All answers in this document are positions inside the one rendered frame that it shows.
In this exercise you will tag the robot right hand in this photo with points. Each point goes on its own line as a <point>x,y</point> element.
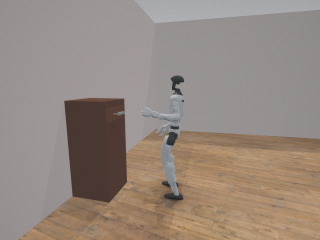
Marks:
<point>164,129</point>

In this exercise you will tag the left robot forearm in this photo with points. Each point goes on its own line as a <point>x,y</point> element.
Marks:
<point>168,117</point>

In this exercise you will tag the robot left shin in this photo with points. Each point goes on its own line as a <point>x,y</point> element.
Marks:
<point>171,178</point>

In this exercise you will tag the cabinet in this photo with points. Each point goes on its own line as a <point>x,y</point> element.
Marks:
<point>97,148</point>

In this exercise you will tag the right robot thigh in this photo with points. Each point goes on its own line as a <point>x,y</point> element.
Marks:
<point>171,158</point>

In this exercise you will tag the handle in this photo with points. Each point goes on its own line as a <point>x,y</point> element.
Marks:
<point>119,113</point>

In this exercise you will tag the robot left upper arm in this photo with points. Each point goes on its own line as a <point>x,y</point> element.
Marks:
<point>175,105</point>

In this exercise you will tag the robot left hand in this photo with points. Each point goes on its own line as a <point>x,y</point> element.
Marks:
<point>146,112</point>

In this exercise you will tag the drawer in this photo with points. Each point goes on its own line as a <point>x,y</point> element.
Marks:
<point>111,113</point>

